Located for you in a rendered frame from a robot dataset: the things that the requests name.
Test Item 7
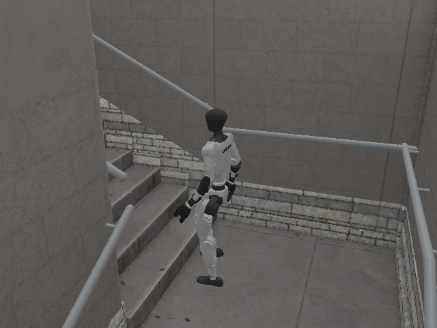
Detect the robot left forearm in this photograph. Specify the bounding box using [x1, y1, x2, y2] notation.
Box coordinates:
[185, 176, 210, 209]

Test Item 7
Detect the robot torso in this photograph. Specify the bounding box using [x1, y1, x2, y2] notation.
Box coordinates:
[207, 137, 231, 206]

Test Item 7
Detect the left robot upper arm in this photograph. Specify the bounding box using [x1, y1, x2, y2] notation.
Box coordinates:
[201, 143, 216, 185]

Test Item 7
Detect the left robot hand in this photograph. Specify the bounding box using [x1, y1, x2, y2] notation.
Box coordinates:
[173, 204, 191, 223]

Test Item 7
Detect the left robot foot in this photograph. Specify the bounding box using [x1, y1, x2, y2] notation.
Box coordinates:
[197, 276, 223, 287]

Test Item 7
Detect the robot right forearm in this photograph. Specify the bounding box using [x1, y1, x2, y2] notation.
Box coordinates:
[227, 162, 241, 185]

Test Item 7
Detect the right robot hand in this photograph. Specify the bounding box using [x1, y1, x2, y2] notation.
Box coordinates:
[225, 182, 236, 202]

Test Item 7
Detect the right robot upper arm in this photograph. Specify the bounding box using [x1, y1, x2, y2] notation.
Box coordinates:
[224, 133, 241, 166]

